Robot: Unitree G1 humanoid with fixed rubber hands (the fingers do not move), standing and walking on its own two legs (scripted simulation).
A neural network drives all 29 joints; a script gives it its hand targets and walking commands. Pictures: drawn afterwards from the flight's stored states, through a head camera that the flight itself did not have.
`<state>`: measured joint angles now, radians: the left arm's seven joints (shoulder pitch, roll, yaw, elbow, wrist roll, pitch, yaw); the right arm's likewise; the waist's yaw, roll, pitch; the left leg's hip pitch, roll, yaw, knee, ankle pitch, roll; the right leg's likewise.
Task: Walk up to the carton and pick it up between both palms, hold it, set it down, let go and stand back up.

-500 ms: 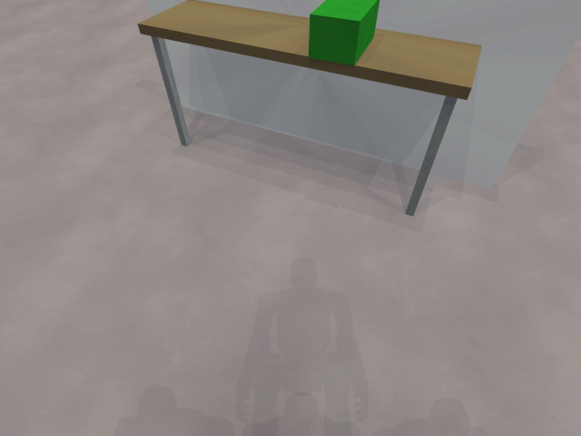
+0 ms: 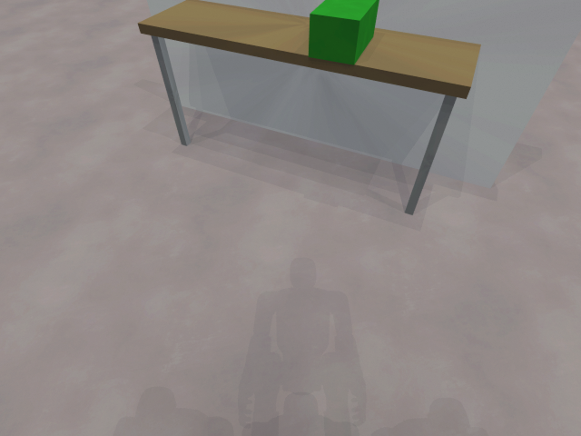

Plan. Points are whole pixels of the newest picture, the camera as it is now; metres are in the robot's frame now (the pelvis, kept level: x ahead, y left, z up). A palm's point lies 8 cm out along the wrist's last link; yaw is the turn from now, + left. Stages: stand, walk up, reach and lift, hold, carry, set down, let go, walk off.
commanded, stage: stand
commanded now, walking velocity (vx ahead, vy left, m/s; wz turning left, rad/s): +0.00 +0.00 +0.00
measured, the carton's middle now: (344, 26) +1.51 -0.19 -0.02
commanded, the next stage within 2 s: walk up in 0.14 s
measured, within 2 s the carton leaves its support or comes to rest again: neither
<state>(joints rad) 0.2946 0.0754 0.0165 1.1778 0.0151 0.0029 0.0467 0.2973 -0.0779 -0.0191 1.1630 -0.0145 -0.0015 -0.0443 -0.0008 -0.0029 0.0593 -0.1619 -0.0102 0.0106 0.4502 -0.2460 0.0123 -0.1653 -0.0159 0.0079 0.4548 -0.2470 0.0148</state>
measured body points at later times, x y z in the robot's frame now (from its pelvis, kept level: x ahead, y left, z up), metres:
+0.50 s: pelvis +0.01 -0.01 +0.00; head +0.01 -0.01 +0.45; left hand -0.01 +0.21 -0.16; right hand -0.03 -0.22 -0.16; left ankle +0.00 +0.11 -0.73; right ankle +0.00 -0.11 -0.70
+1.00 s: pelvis +0.19 -0.11 -0.01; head +0.19 -0.13 +0.44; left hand +0.09 +0.09 -0.15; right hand +0.26 -0.36 -0.15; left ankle +0.31 +0.02 -0.66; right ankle +0.11 -0.20 -0.74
